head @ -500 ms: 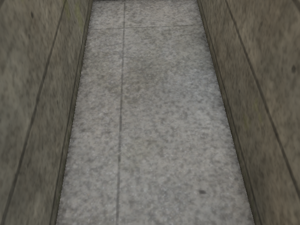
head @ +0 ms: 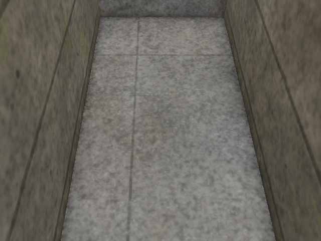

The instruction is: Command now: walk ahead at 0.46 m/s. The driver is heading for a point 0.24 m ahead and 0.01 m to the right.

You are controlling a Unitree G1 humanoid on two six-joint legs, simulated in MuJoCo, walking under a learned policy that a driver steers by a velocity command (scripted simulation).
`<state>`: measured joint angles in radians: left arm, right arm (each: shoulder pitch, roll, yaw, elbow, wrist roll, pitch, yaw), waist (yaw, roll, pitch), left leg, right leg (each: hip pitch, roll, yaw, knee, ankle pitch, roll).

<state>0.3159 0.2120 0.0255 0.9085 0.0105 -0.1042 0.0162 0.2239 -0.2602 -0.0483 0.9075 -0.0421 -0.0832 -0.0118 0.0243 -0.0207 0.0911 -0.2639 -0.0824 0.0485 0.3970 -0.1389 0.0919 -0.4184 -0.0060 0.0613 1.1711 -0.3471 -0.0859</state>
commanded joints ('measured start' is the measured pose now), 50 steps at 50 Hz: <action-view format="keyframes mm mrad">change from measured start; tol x16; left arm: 1 79 54 14 -43 21 28 -3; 9 -150 61 -1 -115 21 45 -11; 15 108 219 50 -14 89 3 28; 50 -24 70 8 30 -1 68 38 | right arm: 1 121 -87 -19 -3 15 -47 10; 14 117 -130 -7 -16 64 -39 -16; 16 363 -3 27 -12 102 -19 -29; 34 10 -57 33 -28 50 42 -30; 50 54 -49 22 26 31 19 -38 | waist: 1 6 58 -56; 12 11 138 -64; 16 -3 -206 -370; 32 -4 35 -24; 50 -15 41 -52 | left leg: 1 114 294 -244 -221 311 160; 13 165 200 -79 57 729 28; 15 9 86 -50 441 216 -25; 16 -136 -6 -81 714 -475 -32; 18 -195 34 -176 838 -452 -36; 30 234 105 -127 41 9 -63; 33 -53 187 -253 -108 -203 -17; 50 89 195 -227 -81 153 -14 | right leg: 1 -93 -37 -2 -93 38 36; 8 31 26 -97 -544 471 65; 13 200 60 -91 -700 408 37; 16 637 -418 384 -723 999 -223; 21 226 -228 153 -914 705 -138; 31 44 -104 115 -924 -73 33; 36 337 -38 25 -798 214 52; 50 329 -59 26 -803 301 71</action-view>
